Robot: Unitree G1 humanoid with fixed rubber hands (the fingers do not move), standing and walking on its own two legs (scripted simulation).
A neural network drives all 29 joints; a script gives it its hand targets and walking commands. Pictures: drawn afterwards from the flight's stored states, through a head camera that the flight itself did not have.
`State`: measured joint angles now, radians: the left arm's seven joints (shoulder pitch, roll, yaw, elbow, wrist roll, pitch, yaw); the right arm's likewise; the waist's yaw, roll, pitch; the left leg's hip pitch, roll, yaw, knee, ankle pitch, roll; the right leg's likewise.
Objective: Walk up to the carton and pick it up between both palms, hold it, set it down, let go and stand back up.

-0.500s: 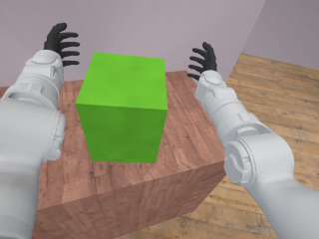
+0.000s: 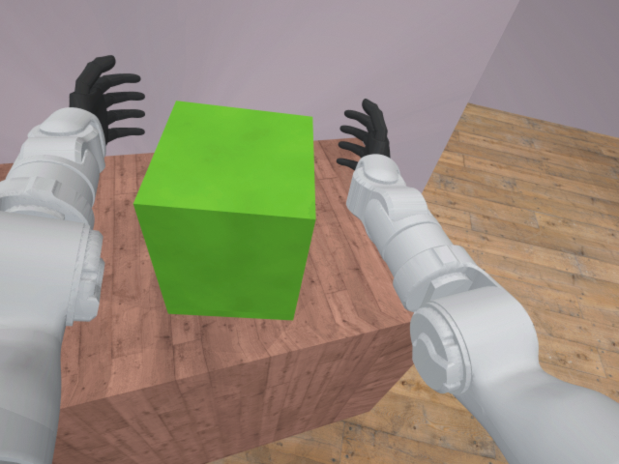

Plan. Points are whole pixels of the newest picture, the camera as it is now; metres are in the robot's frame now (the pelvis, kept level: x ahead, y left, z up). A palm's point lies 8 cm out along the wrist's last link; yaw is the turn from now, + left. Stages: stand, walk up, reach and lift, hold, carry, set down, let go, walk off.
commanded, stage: set down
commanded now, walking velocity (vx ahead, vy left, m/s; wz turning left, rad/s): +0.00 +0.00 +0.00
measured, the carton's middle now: (238, 217) +0.49 +0.00 +0.03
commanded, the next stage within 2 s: none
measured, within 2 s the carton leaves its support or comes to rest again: neither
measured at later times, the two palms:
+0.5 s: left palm (71, 195) +0.46 +0.19 +0.14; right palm (372, 218) +0.38 -0.15 +0.13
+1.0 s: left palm (50, 239) +0.43 +0.22 +0.11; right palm (364, 253) +0.35 -0.14 +0.10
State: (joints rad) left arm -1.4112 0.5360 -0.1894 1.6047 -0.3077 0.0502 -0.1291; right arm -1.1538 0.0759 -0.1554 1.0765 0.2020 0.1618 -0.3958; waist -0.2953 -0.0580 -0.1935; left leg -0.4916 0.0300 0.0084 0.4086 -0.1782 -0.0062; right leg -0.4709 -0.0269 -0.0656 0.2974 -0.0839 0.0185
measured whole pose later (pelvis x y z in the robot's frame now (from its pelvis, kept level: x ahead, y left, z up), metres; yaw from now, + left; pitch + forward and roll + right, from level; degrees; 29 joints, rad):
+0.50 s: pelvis -0.01 +0.01 +0.00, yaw -1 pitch +7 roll -2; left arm -1.02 0.47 -0.07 1.19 -0.24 0.11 -0.15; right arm -0.80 0.04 -0.07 0.80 0.23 0.11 -0.41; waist -0.15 -0.04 -0.07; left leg -0.36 0.04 0.04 0.47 -0.22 0.01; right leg -0.33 -0.02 -0.04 0.31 -0.09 0.03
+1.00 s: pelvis -0.01 +0.01 +0.00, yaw -2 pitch +3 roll -2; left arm -0.75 0.48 -0.01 0.85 -0.23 0.18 -0.19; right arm -0.54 0.08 -0.02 0.50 0.22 0.15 -0.48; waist -0.08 -0.04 0.00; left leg -0.28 0.05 0.05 0.48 -0.25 0.01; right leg -0.26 -0.01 -0.03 0.33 -0.11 0.03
